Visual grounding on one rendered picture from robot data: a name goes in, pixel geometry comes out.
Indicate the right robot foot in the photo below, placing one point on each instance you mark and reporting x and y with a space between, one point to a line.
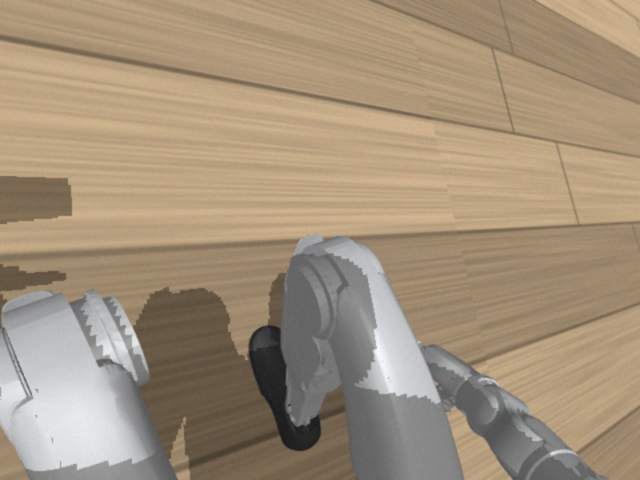
269 370

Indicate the right robot hand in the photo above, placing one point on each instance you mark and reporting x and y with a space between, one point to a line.
448 371

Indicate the right robot arm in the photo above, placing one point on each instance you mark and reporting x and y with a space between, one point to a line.
524 446

